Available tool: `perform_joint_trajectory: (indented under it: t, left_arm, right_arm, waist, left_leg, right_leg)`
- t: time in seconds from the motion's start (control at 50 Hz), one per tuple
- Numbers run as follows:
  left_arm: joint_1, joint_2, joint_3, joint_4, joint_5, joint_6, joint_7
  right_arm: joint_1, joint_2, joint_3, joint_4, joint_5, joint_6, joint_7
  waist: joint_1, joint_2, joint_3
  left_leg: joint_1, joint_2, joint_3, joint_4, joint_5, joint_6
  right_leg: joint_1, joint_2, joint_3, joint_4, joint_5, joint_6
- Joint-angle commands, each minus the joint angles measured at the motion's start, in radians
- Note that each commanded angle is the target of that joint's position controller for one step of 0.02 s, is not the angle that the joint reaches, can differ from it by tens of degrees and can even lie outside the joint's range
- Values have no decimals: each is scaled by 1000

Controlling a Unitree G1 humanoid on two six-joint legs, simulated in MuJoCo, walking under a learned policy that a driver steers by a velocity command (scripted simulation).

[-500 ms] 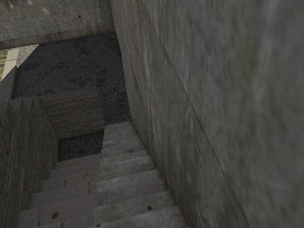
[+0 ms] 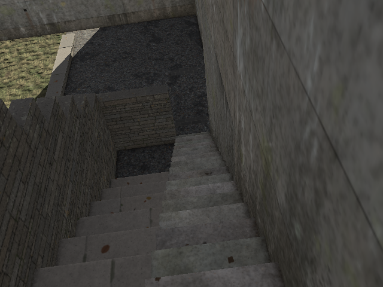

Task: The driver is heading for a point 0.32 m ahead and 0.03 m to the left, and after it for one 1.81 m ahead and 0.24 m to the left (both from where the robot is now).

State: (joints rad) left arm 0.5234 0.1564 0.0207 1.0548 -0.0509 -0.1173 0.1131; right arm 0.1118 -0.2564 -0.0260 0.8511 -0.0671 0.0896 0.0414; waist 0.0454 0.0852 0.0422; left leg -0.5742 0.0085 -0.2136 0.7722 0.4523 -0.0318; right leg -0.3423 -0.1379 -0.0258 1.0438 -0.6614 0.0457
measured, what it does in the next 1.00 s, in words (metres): goes down: left foot 0.20 m lower, then right foot 0.20 m lower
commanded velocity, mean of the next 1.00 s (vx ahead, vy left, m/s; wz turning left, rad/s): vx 0.49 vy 0.07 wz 0.00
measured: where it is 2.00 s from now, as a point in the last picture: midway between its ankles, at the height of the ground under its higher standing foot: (209, 274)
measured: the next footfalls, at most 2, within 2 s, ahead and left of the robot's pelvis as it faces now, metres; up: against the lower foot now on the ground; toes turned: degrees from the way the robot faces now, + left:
left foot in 0.14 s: +0.17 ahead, +0.19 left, -0.20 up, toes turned -1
right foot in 0.78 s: +0.45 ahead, +0.00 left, -0.39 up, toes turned +0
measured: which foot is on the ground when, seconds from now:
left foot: up 0.00-0.12, down 0.14-0.80, up 0.82-1.00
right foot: down 0.00-0.12, up 0.14-0.76, down 0.78-1.00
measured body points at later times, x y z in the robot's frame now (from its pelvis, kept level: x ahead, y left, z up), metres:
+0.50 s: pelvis +0.20 +0.12 -0.15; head +0.16 +0.14 +0.30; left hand +0.31 +0.37 -0.29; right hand +0.10 -0.11 -0.29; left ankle +0.13 +0.20 -0.86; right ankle +0.42 -0.03 -0.78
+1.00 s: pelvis +0.45 +0.08 -0.35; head +0.45 +0.04 +0.10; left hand +0.36 +0.33 -0.47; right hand +0.43 -0.17 -0.52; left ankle +0.49 +0.25 -0.96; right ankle +0.41 +0.00 -1.06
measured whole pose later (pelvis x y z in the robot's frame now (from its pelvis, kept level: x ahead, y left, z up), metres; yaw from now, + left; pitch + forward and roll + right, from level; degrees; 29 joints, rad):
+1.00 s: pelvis +0.45 +0.08 -0.35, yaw -1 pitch -2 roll +2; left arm 0.52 0.17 0.00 1.13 -0.04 -0.06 0.06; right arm 0.33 -0.25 -0.02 1.06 -0.06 0.04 -0.01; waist -0.02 0.06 0.03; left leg -0.63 -0.06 -0.13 1.31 -0.25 -0.01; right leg -0.23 0.03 0.01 0.75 -0.47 -0.06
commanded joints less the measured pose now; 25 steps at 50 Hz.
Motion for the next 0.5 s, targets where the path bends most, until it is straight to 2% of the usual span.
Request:
perform_joint_trajectory:
  t: [0.02, 0.04, 0.06, 0.08, 0.1, 0.12, 0.14, 0.16, 0.18, 0.2, 0.22, 0.24, 0.26, 0.28, 0.3, 0.32, 0.34, 0.36, 0.38, 0.4, 0.42, 0.44, 0.46, 0.48, 0.5]
  left_arm:
    - [17, 152, 38, -38, 35, 23, -2]
    - [15, 185, 51, -52, 51, 40, 0]
    - [25, 207, 65, -42, 60, 54, -5]
    - [47, 219, 76, -32, 82, 75, -3]
    - [57, 204, 75, -33, 104, 88, -5]
    - [43, 197, 76, -20, 109, 97, -10]
    - [160, 148, 82, 5, 94, 106, -18]
    - [142, 106, 74, -32, 72, 106, -40]
    - [50, 154, 77, -138, 8, 70, -32]
    - [-44, 130, 66, -147, 5, 73, -21]
    - [-141, 165, 74, -111, 30, 84, -22]
    - [-95, 135, 73, -109, 29, 92, -30]
    - [-72, 165, 80, -88, 43, 110, -44]
    - [-69, 147, 85, -81, 65, 119, -55]
    - [-87, 132, 86, -67, 67, 132, -52]
    - [-140, 113, 73, -112, 67, 147, -56]
    - [-179, 96, 66, -131, 80, 158, -60]
    - [-188, 76, 60, -121, 104, 174, -64]
    - [-143, 85, 66, -81, 106, 189, -60]
    - [-161, 98, 72, -77, 92, 191, -63]
    - [-201, 128, 84, -90, 80, 179, -71]
    - [-278, 132, 82, -103, 74, 167, -73]
    - [-347, 115, 67, -130, 76, 163, -83]
    - [-391, 99, 62, -125, 90, 155, -96]
    - [-429, 74, 55, -130, 89, 153, -109]
  right_arm:
    - [-133, 43, 19, -75, 58, -51, 9]
    - [-120, 35, 15, -72, 82, -50, 12]
    - [-92, 29, 11, -66, 92, -54, 12]
    - [-16, 3, 0, -33, 116, -68, 13]
    - [139, -22, -17, 37, 106, -84, 26]
    - [374, -57, -35, 130, 80, -111, 28]
    - [435, -80, -35, 156, 78, -136, 26]
    - [468, -129, -15, 186, 55, -136, 41]
    - [619, -259, -81, 208, 77, -121, 35]
    - [615, -290, -105, 192, 68, -127, 20]
    - [472, -156, -68, 135, 40, -122, 6]
    - [428, -117, -60, 123, 20, -129, -2]
    - [384, -78, -45, 116, 14, -133, -9]
    - [330, -17, -20, 105, 7, -149, 0]
    - [332, 2, -9, 111, 4, -163, 2]
    - [326, 22, 5, 120, 30, -184, -3]
    - [292, 7, 12, 129, 45, -194, -9]
    - [322, -43, 3, 141, 40, -205, -13]
    - [344, -106, -10, 162, 29, -209, -17]
    - [367, -90, -3, 182, 41, -216, -25]
    - [362, -85, 3, 188, 57, -216, -23]
    - [384, -82, 5, 197, 65, -220, -27]
    - [358, -72, 8, 191, 74, -222, -36]
    - [347, -73, 8, 179, 63, -222, -42]
    - [366, -59, 12, 178, 55, -214, -45]
  waist:
    - [69, -167, 106]
    - [85, -187, 122]
    - [99, -242, 126]
    - [101, -249, 135]
    - [42, -165, 89]
    - [-66, -99, -35]
    - [-66, 72, -93]
    - [-10, 326, -112]
    - [-132, 412, -265]
    - [-176, 314, -274]
    - [-153, 115, -131]
    - [-123, 205, -103]
    - [-72, 172, -75]
    - [-30, 111, -21]
    - [-38, 122, 6]
    - [-8, 48, 57]
    - [18, 15, 73]
    - [16, -4, 60]
    - [28, 31, 29]
    - [20, 42, 45]
    - [22, 18, 71]
    - [-10, 33, 78]
    - [-15, -10, 114]
    - [-37, -39, 98]
    - [-66, -46, 69]
  left_leg:
    - [144, 50, 111, -249, -23, -7]
    - [199, 62, 124, -291, -104, 11]
    - [240, 86, 125, -339, -187, 29]
    - [299, 112, 103, -461, -258, 44]
    - [446, 94, 130, -523, -296, 62]
    - [664, 32, 214, -401, -206, 61]
    - [730, 138, 54, -455, -96, 47]
    - [897, 153, 154, 48, 523, -6]
    - [1039, 286, -35, 6, 384, 31]
    - [936, 365, -213, -196, -160, 93]
    - [756, 292, -180, -289, -433, 36]
    - [617, 336, -237, -309, -435, 80]
    - [565, 331, -244, -297, -370, 126]
    - [443, 273, -163, -246, -469, 140]
    - [386, 255, -166, -252, -435, 155]
    - [275, 272, -159, -321, -408, 168]
    - [208, 248, -138, -347, -429, 174]
    - [203, 257, -153, -360, -397, 167]
    - [225, 250, -164, -355, -409, 185]
    - [308, 240, -156, -322, -418, 182]
    - [329, 193, -83, -323, -452, 162]
    - [367, 188, -93, -330, -495, 157]
    - [289, 165, -43, -340, -591, 136]
    - [239, 151, -36, -332, -703, 143]
    - [243, 146, -49, -315, -825, 171]
  right_leg:
    - [-198, -123, 150, -221, 72, -194]
    - [-201, -133, 175, -223, 87, -205]
    - [-186, -150, 167, -185, 128, -217]
    - [-168, -139, 157, -127, 166, -226]
    - [-174, -99, 126, 42, 199, -224]
    - [-233, -31, 39, 324, 181, -194]
    - [-307, 72, 7, 679, -158, -159]
    - [-688, 119, -43, 1078, -354, -115]
    - [-880, 137, -6, 1158, -195, -125]
    - [-929, 140, 37, 1150, 14, -137]
    - [-897, 107, 51, 1047, 255, -134]
    - [-827, 106, 60, 970, 300, -112]
    - [-781, 86, 78, 938, 300, -106]
    - [-762, 101, 135, 751, 445, -80]
    - [-763, 134, 96, 765, 455, -58]
    - [-727, 140, 107, 552, 573, -13]
    - [-627, 132, 106, 365, 660, 5]
    - [-574, 160, 140, 303, 713, 2]
    - [-529, 172, 171, 291, 783, -10]
    - [-603, 189, 227, 248, 818, -18]
    - [-611, 199, 240, 74, 916, -35]
    - [-609, 204, 225, 17, 982, -42]
    - [-528, 190, 200, -143, 1099, -44]
    - [-434, 183, 177, -179, 1210, -56]
    - [-391, 187, 158, -182, 1247, -64]
Over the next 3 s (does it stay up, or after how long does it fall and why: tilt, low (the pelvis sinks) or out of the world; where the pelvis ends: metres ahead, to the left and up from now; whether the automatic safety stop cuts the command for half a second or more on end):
stays up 1.29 0.22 -1.01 its command is cut before an obstacle from the start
